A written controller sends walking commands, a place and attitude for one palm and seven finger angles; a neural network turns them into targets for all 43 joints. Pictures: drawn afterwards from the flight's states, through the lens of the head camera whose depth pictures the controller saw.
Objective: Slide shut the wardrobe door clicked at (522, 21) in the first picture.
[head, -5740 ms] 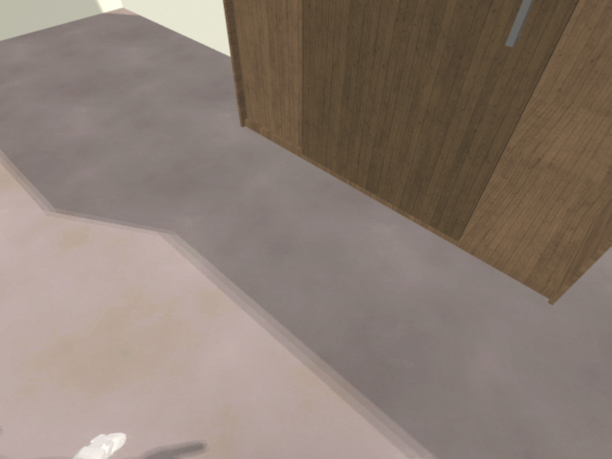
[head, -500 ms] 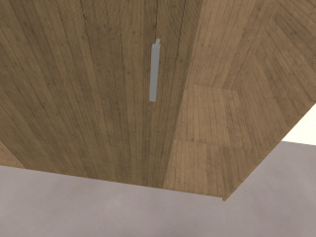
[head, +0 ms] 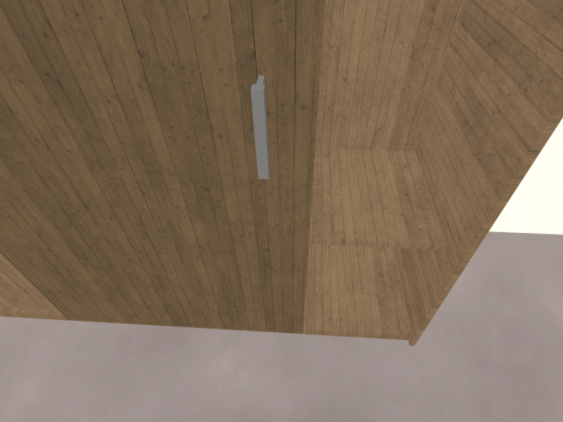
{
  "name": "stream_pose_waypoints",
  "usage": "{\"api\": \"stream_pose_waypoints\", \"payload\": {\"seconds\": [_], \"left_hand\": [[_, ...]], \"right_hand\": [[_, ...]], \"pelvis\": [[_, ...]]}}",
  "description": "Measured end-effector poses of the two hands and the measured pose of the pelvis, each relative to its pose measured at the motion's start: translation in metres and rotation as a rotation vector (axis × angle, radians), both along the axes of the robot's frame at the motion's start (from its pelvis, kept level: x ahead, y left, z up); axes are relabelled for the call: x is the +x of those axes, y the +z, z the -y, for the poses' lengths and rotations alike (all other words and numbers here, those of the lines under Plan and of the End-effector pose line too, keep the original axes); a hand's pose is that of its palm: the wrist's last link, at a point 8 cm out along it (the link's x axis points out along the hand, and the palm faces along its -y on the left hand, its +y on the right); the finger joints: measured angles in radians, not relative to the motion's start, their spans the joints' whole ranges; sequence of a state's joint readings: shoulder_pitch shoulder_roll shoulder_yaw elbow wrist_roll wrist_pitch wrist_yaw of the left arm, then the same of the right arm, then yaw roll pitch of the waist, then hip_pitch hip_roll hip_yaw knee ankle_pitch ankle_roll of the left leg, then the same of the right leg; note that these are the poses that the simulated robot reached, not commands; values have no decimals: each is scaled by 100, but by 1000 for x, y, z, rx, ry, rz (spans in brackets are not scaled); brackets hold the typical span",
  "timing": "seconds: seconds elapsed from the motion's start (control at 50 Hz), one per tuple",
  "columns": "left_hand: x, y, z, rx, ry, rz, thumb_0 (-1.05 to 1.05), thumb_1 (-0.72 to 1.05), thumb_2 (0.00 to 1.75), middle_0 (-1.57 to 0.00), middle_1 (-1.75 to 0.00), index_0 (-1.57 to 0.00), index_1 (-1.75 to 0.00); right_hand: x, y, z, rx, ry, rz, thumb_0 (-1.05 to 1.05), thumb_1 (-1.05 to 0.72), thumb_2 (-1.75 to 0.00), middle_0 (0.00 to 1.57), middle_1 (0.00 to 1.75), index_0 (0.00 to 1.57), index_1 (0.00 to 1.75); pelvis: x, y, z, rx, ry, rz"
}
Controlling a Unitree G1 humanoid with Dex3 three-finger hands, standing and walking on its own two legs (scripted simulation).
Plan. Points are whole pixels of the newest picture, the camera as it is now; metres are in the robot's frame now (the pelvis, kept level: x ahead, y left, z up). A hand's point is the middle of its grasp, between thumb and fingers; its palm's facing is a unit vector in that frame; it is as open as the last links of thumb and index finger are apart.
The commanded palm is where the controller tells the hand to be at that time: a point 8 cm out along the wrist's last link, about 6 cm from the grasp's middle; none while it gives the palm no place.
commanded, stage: come to a stop and stand still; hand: left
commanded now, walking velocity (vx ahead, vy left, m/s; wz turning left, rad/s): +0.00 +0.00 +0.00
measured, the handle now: (262, 129) +0.55 +0.06 +0.15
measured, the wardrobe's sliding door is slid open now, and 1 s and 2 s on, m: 0.39 0.39 0.39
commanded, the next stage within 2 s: look again from close up in 0.30 s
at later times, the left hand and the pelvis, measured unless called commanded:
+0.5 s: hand out of the picture -0.05 +0.14 -0.18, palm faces +0.04 -0.98 -0.17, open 7.4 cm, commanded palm none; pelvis -0.01 -0.01 -0.01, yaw +1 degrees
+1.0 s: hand out of the picture +0.01 +0.18 -0.18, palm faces +0.03 -0.98 -0.19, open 7.4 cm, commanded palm none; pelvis +0.01 +0.01 -0.01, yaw +0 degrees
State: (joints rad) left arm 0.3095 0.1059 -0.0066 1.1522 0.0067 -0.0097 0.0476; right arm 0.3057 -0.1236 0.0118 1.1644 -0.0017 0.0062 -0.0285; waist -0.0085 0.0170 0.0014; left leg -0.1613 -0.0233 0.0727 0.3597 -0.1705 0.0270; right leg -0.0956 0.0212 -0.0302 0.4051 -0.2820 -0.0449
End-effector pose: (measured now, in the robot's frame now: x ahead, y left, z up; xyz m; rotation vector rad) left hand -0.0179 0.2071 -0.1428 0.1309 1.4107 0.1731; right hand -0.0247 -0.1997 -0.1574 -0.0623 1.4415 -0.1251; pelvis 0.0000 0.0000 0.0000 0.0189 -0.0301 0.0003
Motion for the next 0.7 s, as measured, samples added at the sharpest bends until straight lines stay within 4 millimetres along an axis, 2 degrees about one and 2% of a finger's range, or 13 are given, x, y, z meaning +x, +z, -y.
{"api": "stream_pose_waypoints", "payload": {"seconds": [0.26, 0.36, 0.44, 0.54, 0.7], "left_hand": [[-31, -5, 21, -37, 25, -54, 1, 91, 90, -20, -30, -20, -30], [-41, -3, 26, -37, 41, -86, 1, 91, 90, -20, -30, -20, -30], [-43, -4, 26, -25, 19, -74, 1, 90, 90, -20, -30, -20, -30], [-31, -6, 15, -13, 9, -38, 1, 90, 90, -20, -30, -20, -30], [14, -5, -7, 22, -5, 75, 1, 91, 90, -20, -30, -20, -30]], "right_hand": [[-38, 5, 13, -21, -7, -83, 0, -91, -89, 20, 30, 20, 30], [-39, 5, 16, -20, -2, -95, 0, -91, -89, 20, 30, 20, 30], [-28, 1, 17, -9, 15, -65, 0, -91, -89, 20, 30, 20, 30], [-4, -6, 13, -4, 27, 19, 0, -91, -89, 20, 30, 20, 30], [18, -6, 8, -17, 52, 63, 2, -94, -89, 20, 30, 20, 30]], "pelvis": [[-11, 0, 12, -5, 7, -5], [-9, 0, 16, -5, 11, -10], [-10, -4, 15, -30, 11, -22], [-6, -10, 9, -38, 23, -22], [6, -10, 1, -14, 15, -16]]}}
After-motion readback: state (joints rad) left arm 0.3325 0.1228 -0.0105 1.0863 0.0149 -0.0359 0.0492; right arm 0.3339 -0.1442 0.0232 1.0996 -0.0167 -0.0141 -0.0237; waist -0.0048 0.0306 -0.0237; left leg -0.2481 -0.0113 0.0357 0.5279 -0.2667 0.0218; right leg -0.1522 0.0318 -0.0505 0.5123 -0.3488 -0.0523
